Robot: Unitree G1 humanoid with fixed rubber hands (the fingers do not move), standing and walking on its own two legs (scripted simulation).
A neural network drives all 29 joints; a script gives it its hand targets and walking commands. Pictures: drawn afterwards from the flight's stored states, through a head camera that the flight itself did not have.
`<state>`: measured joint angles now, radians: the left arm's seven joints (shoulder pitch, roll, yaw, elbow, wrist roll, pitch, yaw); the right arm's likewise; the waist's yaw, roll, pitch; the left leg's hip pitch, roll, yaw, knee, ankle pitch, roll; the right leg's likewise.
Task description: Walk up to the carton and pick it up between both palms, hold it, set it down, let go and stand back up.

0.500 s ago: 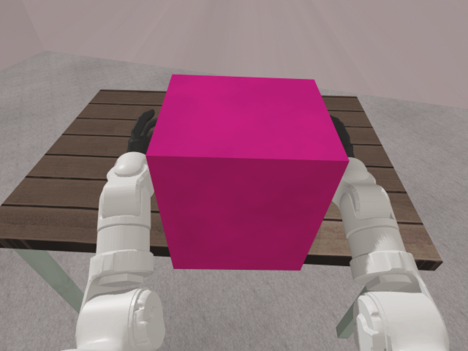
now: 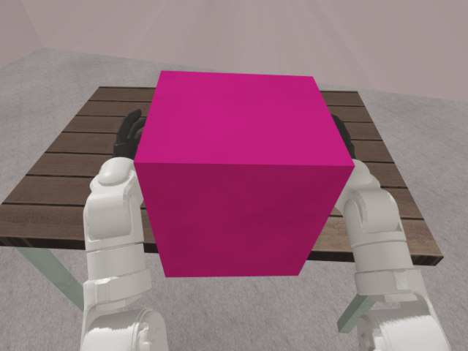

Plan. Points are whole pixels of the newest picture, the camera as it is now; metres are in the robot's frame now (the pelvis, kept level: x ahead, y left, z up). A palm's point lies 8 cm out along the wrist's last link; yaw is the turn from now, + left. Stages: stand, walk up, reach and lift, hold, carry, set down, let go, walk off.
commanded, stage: reach and lift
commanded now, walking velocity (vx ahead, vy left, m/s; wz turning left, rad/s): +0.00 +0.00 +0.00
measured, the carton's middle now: (235, 181) +0.37 +0.01 +0.13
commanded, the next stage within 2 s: hold in 0.58 s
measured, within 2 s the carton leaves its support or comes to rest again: neither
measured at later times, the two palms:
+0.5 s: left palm (131, 164) +0.36 +0.16 +0.19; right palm (343, 167) +0.37 -0.17 +0.17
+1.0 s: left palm (134, 164) +0.36 +0.16 +0.19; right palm (345, 166) +0.37 -0.17 +0.17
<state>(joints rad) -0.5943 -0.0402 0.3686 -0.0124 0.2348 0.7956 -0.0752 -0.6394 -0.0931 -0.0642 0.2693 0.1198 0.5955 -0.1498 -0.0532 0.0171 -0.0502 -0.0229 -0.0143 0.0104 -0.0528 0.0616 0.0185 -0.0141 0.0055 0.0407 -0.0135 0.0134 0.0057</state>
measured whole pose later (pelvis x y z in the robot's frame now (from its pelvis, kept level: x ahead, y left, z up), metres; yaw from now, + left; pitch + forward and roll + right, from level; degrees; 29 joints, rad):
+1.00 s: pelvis +0.02 -0.01 +0.00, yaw +0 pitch -3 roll +0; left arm -0.51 -0.06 0.37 -0.18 0.24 0.88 -0.11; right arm -0.55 -0.11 0.01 0.15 0.18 0.60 -0.20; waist -0.08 0.01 0.03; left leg 0.10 0.00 0.01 -0.09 0.05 0.00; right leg 0.12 0.02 0.04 -0.08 0.01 -0.01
